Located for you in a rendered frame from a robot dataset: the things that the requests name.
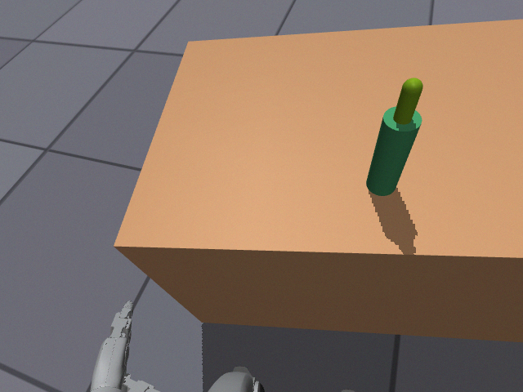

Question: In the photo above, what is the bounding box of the bottle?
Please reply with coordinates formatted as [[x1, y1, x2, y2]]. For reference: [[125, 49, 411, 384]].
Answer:
[[366, 78, 422, 196]]

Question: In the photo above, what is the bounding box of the left robot hand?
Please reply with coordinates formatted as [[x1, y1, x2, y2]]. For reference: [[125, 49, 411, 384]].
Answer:
[[90, 301, 160, 392]]

